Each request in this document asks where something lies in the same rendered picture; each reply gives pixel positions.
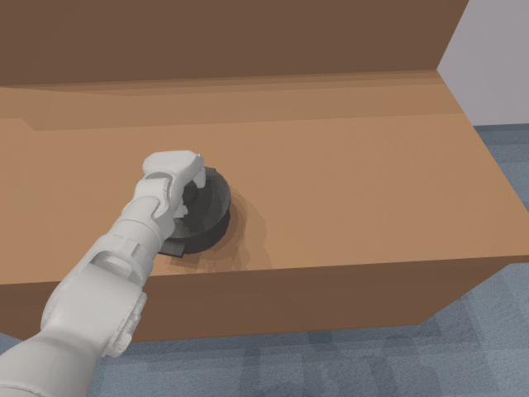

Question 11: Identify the lid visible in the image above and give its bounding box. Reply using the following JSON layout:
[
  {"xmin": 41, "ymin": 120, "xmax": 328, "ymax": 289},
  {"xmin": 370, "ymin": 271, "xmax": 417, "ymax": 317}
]
[{"xmin": 167, "ymin": 166, "xmax": 231, "ymax": 241}]

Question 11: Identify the robot left forearm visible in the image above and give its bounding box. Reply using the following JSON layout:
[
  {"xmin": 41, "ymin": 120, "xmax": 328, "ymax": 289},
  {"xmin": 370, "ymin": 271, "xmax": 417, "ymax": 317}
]
[{"xmin": 41, "ymin": 169, "xmax": 183, "ymax": 330}]

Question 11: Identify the robot left upper arm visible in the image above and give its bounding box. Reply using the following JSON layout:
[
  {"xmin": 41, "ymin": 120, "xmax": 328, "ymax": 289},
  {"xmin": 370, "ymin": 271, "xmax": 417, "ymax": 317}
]
[{"xmin": 0, "ymin": 263, "xmax": 147, "ymax": 397}]

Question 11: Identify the pot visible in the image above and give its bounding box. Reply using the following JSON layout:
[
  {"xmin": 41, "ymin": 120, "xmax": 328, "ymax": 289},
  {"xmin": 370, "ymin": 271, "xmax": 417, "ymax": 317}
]
[{"xmin": 157, "ymin": 168, "xmax": 231, "ymax": 258}]

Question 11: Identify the knob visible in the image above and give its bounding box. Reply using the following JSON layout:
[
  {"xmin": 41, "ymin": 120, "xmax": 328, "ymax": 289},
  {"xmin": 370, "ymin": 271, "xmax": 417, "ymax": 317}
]
[{"xmin": 182, "ymin": 180, "xmax": 199, "ymax": 207}]

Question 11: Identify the left robot hand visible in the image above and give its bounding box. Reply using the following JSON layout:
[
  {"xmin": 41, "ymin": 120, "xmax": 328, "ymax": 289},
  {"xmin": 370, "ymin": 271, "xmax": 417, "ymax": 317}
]
[{"xmin": 142, "ymin": 151, "xmax": 206, "ymax": 218}]

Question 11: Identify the table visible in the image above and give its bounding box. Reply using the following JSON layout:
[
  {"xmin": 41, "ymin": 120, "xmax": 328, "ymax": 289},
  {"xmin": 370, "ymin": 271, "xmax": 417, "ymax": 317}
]
[{"xmin": 0, "ymin": 0, "xmax": 529, "ymax": 342}]

